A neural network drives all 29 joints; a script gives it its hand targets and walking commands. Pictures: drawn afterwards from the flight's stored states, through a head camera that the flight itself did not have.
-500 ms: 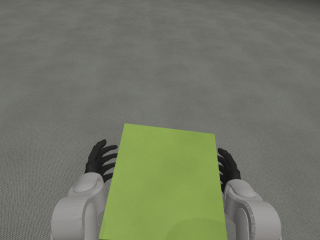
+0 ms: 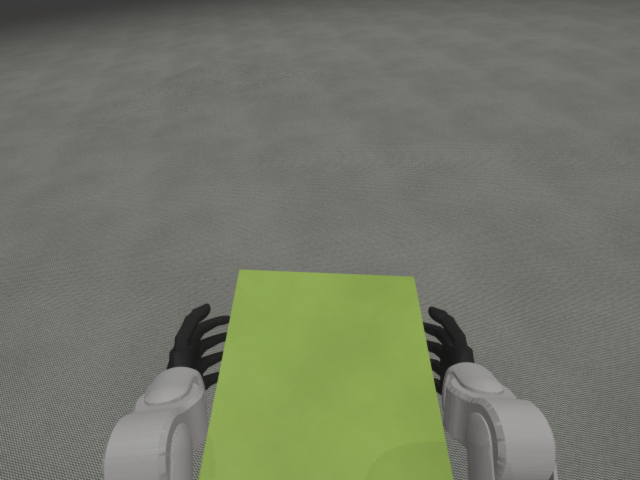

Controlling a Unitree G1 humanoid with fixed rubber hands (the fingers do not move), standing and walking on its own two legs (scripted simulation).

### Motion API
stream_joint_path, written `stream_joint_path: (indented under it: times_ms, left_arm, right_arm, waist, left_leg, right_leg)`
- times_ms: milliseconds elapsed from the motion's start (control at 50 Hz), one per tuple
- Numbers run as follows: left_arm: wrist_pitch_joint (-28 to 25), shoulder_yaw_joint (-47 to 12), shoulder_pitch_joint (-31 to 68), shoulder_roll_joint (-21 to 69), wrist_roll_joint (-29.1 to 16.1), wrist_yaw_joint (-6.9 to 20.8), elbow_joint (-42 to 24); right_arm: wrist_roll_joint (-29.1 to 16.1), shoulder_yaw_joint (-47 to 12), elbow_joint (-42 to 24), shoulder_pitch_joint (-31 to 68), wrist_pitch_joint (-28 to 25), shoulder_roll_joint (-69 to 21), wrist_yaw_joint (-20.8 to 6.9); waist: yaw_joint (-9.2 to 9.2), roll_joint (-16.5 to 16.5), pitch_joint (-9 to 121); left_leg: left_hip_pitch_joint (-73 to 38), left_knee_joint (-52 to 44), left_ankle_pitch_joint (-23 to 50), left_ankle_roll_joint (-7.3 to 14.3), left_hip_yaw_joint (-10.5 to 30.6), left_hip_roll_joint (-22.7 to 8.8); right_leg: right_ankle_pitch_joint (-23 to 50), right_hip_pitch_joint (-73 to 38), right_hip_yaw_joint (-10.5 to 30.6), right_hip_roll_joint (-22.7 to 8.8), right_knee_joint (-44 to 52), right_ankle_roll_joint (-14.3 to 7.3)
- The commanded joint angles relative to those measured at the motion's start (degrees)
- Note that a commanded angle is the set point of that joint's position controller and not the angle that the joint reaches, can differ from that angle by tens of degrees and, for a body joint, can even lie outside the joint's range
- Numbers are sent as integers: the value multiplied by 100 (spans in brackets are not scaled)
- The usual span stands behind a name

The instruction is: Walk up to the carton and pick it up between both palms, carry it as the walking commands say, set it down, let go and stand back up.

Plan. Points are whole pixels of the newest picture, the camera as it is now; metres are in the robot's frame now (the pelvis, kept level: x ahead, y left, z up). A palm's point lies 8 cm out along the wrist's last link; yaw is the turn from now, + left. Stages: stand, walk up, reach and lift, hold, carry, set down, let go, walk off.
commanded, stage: carry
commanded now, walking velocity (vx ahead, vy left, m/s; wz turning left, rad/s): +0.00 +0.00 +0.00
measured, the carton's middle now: (319, 415) +0.23 +0.01 +0.02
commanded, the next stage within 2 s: none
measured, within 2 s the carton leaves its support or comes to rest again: neither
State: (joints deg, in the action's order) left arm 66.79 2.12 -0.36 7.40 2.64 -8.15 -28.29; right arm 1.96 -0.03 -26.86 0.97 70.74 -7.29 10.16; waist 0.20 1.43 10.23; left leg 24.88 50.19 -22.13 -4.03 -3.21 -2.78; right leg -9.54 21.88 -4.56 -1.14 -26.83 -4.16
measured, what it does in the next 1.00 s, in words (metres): steps on the spot: left foot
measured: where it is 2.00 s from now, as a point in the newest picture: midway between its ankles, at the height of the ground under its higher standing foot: outside the picture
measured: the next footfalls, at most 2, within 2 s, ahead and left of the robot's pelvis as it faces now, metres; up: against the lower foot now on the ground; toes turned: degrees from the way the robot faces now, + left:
left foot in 0.14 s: -0.04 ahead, +0.13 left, +0.00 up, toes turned +7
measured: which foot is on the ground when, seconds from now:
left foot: up 0.00-0.12, down 0.14-1.00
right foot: down 0.00-1.00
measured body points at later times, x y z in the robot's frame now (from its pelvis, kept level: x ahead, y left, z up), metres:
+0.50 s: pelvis -0.07 +0.03 -0.01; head -0.13 +0.02 +0.44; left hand +0.18 +0.17 +0.11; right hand +0.17 -0.12 +0.08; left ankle -0.08 +0.12 -0.74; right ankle +0.05 -0.07 -0.74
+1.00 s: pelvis -0.04 +0.03 -0.01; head -0.08 +0.02 +0.44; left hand +0.21 +0.17 +0.10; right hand +0.20 -0.12 +0.08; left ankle -0.08 +0.12 -0.74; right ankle +0.05 -0.07 -0.74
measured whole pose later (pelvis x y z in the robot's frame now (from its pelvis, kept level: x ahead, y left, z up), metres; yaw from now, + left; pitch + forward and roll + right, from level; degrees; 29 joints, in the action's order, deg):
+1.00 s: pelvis -0.04 +0.03 -0.01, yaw +1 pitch +3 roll +1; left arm 68.3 1.9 2.5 7.3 1.8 -8.8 -26.6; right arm 2.5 0.8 -27.3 -0.1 70.3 -7.4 10.0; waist -0.3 1.0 8.6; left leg 14.3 30.1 -18.9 1.8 -6.3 0.1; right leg -5.7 24.5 -3.6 -0.6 -27.2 -2.0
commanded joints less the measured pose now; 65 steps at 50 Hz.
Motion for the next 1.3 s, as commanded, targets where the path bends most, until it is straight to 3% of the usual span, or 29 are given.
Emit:
stream_joint_path:
  times_ms: [0,40,80,100,120,160,180,240,300,360,420,500,520,540,660,780,940,1040,1180,1280]
  left_arm:
    - [150,-3335,2372,4424,-1726,790,-591]
    - [134,-3486,2465,4573,-1852,792,-716]
    - [123,-3604,2472,4590,-1892,769,-803]
    - [115,-3604,2405,4566,-1878,762,-797]
    - [115,-3591,2301,4581,-1834,745,-745]
    - [120,-3759,2482,4612,-1859,745,-969]
    - [133,-3825,2645,4597,-1868,753,-1008]
    - [110,-3798,2884,4673,-1795,730,-1057]
    - [214,-3444,2485,4347,-1547,672,-501]
    - [299,-3119,2093,4092,-1363,639,1]
    - [309,-3006,2185,4116,-1357,632,176]
    - [254,-3093,2506,4412,-1500,649,-19]
    - [225,-3187,2608,4519,-1570,656,-169]
    - [204,-3228,2671,4599,-1616,661,-241]
    - [89,-3480,2650,4882,-1745,690,-653]
    - [72,-3474,2423,4840,-1697,740,-596]
    - [118,-3341,2371,4714,-1560,726,-255]
    - [111,-3388,2507,4770,-1596,704,-273]
    - [49,-3482,2579,4892,-1677,686,-440]
    - [38,-3471,2449,4879,-1658,695,-400]
  right_arm:
    - [-1416,-3301,-815,2338,-190,-4461,-645]
    - [-1439,-3252,-926,2286,-240,-4550,-645]
    - [-1435,-3152,-932,2220,-290,-4567,-650]
    - [-1439,-3143,-917,2185,-310,-4531,-662]
    - [-1480,-3167,-941,2143,-313,-4486,-689]
    - [-1468,-3186,-880,2118,-339,-4605,-747]
    - [-1448,-3156,-847,2134,-364,-4622,-759]
    - [-1558,-3245,-1098,2494,-397,-4622,-816]
    - [-1498,-3177,-842,2426,-275,-4280,-773]
    - [-1414,-3156,-643,2312,-147,-4034,-712]
    - [-1443,-3205,-619,2514,-101,-4092,-696]
    - [-1546,-3272,-709,2766,-138,-4435,-717]
    - [-1564,-3280,-752,2745,-164,-4527,-728]
    - [-1585,-3304,-773,2772,-184,-4626,-731]
    - [-1662,-3390,-951,2602,-314,-4903,-787]
    - [-1637,-3456,-1043,2499,-341,-4818,-809]
    - [-1543,-3348,-776,2509,-283,-4627,-821]
    - [-1559,-3273,-693,2551,-304,-4656,-835]
    - [-1629,-3319,-786,2591,-370,-4772,-843]
    - [-1611,-3317,-833,2531,-388,-4724,-847]
  waist:
    - [27,-1172,680]
    - [-31,-753,944]
    - [-15,-143,1208]
    - [15,170,1196]
    - [57,299,1080]
    - [28,472,881]
    - [13,537,682]
    - [27,405,230]
    - [39,123,111]
    - [34,-301,28]
    - [2,-467,11]
    - [-32,-383,141]
    - [-37,-186,231]
    - [-33,-290,384]
    - [-37,-95,1021]
    - [-42,-366,1172]
    - [-43,-284,747]
    - [-40,-19,670]
    - [-41,-71,986]
    - [-36,-99,1065]
  left_leg:
    - [-258,-1539,-182,187,-169,240]
    - [-959,-2653,288,262,-334,261]
    - [-1491,-2852,510,383,46,-182]
    - [-1446,-2933,496,511,463,-516]
    - [-1399,-3047,604,623,664,-756]
    - [-790,-3096,505,713,716,-851]
    - [-363,-3304,-124,718,754,-807]
    - [88,-3500,-797,623,596,-688]
    - [191,-3434,-978,633,631,-620]
    - [156,-3229,-854,612,566,-500]
    - [-158,-3017,-367,561,480,-426]
    - [-177,-2986,-389,570,496,-410]
    - [-231,-2953,-364,572,470,-392]
    - [-297,-2881,-285,580,451,-377]
    - [-762,-2634,151,625,360,-320]
    - [-928,-2449,683,614,350,-349]
    - [-844,-2579,727,583,400,-409]
    - [-856,-2632,854,582,408,-437]
    - [-1209,-2451,1712,602,351,-501]
    - [-1353,-2393,1945,617,331,-523]
  right_leg:
    - [-741,-983,1654,-1136,1094,-305]
    - [-1108,-915,1440,-925,819,-183]
    - [-654,-694,1084,-719,380,91]
    - [-378,-622,921,-540,188,158]
    - [-243,-492,816,-399,121,155]
    - [41,-749,649,-363,198,128]
    - [-61,-909,589,-354,102,123]
    - [-167,-906,591,-326,27,154]
    - [-505,-852,698,-391,192,163]
    - [-900,-716,893,-497,468,171]
    - [-1004,-437,1042,-589,641,157]
    - [-1045,-443,1041,-575,646,175]
    - [-999,-449,1090,-599,648,155]
    - [-977,-518,1097,-603,669,150]
    - [-572,-741,1129,-656,594,97]
    - [237,-873,1076,-698,422,38]
    - [473,-740,1024,-662,303,27]
    - [505,-749,949,-632,240,33]
    - [1155,-905,804,-628,-30,39]
    - [1348,-910,769,-638,-120,18]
